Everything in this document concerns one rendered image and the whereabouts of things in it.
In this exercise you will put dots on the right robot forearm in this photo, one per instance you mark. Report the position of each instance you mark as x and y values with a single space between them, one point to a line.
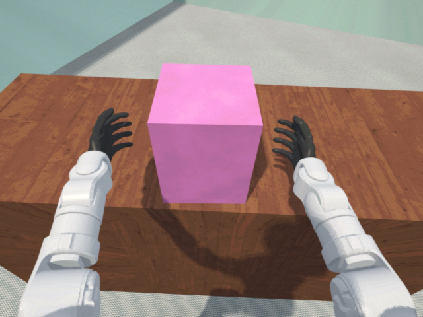
346 246

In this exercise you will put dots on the carton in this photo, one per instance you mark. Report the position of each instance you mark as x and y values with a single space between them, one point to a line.
205 127

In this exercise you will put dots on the robot right upper arm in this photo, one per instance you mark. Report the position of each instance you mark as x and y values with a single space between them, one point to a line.
370 293

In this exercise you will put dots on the robot left hand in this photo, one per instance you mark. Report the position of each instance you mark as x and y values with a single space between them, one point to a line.
102 138

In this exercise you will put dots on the robot left upper arm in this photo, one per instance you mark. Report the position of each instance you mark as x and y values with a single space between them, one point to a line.
63 293

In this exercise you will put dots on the robot right hand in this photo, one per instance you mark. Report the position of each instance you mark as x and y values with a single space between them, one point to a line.
302 145

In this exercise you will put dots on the left robot forearm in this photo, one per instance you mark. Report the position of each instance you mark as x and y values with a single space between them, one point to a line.
73 240

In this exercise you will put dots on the pedestal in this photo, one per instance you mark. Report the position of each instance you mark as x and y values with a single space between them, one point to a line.
370 140

